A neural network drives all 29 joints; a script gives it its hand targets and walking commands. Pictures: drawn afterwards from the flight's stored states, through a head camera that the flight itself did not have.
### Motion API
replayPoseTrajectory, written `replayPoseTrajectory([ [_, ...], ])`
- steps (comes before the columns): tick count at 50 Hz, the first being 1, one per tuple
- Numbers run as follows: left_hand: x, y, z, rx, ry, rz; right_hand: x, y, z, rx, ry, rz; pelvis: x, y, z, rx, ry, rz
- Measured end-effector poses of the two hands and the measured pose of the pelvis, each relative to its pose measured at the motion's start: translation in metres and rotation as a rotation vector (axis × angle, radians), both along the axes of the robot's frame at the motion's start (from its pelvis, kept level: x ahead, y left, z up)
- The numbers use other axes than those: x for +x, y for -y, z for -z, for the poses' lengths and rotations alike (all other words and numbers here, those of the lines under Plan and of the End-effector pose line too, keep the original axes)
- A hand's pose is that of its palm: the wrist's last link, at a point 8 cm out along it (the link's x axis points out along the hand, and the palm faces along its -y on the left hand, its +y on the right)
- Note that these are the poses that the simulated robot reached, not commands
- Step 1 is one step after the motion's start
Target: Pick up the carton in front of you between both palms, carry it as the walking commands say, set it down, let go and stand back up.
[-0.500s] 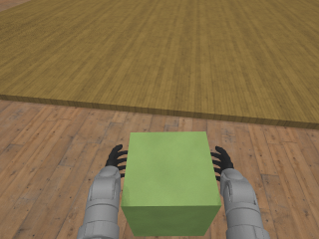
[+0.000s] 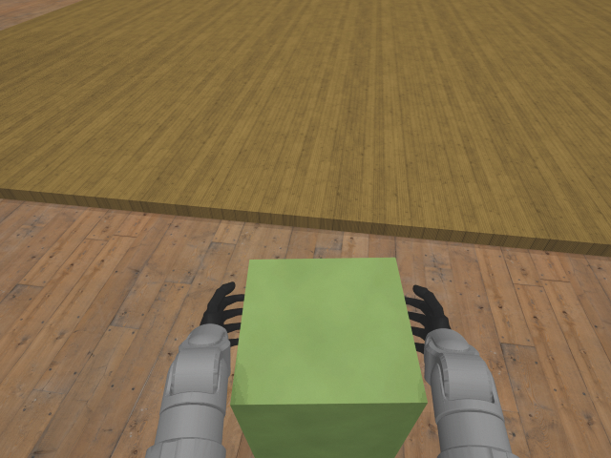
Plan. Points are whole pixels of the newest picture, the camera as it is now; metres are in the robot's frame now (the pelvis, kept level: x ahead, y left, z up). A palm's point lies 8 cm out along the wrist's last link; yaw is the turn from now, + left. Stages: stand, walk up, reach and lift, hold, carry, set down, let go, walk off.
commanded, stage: reach and lift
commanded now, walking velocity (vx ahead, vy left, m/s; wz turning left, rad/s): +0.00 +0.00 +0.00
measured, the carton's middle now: (323, 363) +0.29 +0.00 -0.04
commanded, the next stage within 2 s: hold in 0.20 s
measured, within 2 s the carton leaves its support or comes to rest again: neither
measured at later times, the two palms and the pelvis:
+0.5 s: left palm (209, 334) +0.28 +0.15 +0.05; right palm (441, 338) +0.28 -0.15 +0.05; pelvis -0.01 +0.00 +0.00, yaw +0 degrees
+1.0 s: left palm (210, 331) +0.28 +0.15 +0.05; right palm (441, 335) +0.28 -0.15 +0.05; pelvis -0.01 +0.00 +0.00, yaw +0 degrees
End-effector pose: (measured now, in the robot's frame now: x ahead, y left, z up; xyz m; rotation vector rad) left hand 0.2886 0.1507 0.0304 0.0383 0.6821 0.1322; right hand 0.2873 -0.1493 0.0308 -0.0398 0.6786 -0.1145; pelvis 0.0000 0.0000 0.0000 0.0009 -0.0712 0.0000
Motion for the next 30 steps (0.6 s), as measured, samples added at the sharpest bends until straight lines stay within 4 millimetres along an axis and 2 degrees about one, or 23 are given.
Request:
replayPoseTrajectory([
  [11, -0.002, 0.000, -0.006, 0.001, 0.005, 0.000, -0.002, 0.000, -0.005, -0.001, 0.004, -0.001, 0.001, 0.000, -0.001, 0.000, 0.014, -0.001],
  [19, -0.007, 0.000, -0.021, -0.005, 0.036, -0.004, -0.007, 0.000, -0.021, 0.004, 0.035, 0.004, -0.002, 0.000, -0.002, 0.000, 0.038, -0.002],
  [30, -0.011, 0.000, -0.019, -0.011, 0.015, -0.010, -0.011, 0.000, -0.019, 0.012, 0.014, 0.009, -0.012, 0.000, 0.000, 0.000, 0.054, 0.000],
])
